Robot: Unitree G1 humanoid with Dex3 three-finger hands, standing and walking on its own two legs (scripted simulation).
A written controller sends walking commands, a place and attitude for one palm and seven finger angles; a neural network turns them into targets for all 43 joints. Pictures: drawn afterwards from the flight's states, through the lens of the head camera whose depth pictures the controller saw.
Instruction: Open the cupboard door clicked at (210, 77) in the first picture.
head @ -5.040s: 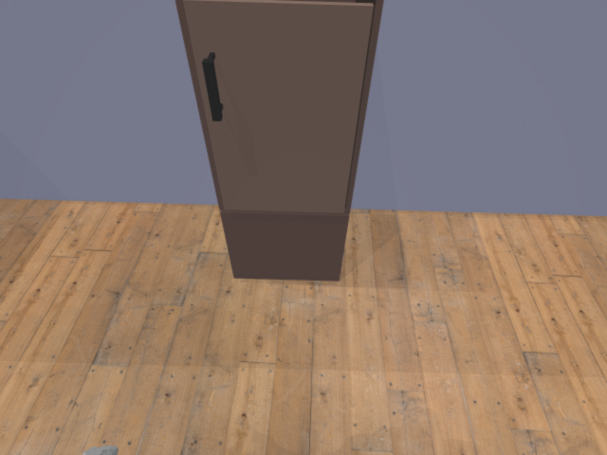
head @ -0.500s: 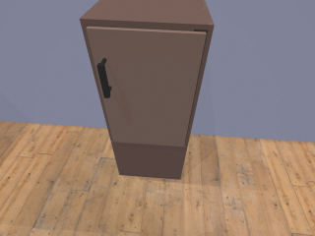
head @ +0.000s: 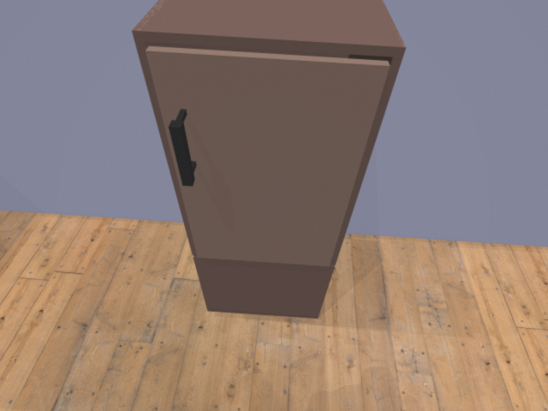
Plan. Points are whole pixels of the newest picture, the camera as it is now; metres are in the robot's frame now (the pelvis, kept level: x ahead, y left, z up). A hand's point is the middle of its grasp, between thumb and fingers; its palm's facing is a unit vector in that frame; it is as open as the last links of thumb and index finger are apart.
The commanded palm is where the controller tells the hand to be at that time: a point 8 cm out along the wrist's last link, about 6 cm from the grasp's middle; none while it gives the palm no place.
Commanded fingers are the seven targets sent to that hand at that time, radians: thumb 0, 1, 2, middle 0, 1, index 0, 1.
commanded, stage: come to a stop and stand still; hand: left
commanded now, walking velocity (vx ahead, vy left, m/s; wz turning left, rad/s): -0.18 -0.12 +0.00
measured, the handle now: (185, 148) +0.54 +0.20 +0.07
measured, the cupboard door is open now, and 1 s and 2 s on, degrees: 0 0 0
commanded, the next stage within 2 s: look again from close up in 0.98 s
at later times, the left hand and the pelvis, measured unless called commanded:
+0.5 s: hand out of the picture +0.07 +0.18 -0.18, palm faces +0.06 -0.98 -0.20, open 7.2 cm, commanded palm none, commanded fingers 0.00 0.90 0.90 -0.20 -0.30 -0.20 -0.30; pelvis +0.01 +0.00 -0.01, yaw +2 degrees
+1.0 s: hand out of the picture +0.07 +0.29 -0.15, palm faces +0.03 -0.94 -0.34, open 7.4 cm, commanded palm none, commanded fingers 0.00 0.90 0.90 -0.20 -0.30 -0.20 -0.30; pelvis +0.01 +0.05 +0.00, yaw +1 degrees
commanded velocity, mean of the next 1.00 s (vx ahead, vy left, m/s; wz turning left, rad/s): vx -0.05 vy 0.01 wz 0.00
